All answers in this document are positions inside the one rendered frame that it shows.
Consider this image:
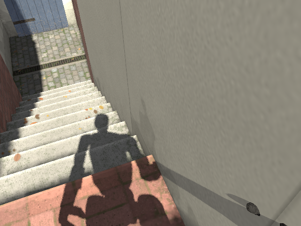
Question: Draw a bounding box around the right robot hand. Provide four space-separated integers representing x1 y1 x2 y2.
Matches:
246 202 287 226

